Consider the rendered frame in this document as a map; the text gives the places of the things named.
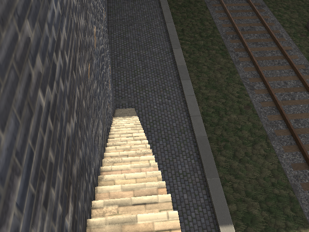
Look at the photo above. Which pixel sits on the stairs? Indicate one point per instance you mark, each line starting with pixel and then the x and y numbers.
pixel 131 196

